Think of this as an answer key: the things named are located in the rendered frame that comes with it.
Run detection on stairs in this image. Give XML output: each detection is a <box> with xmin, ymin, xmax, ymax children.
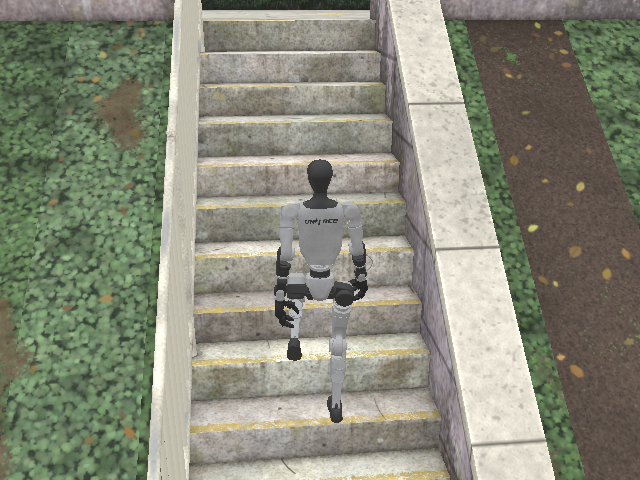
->
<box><xmin>189</xmin><ymin>20</ymin><xmax>450</xmax><ymax>480</ymax></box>

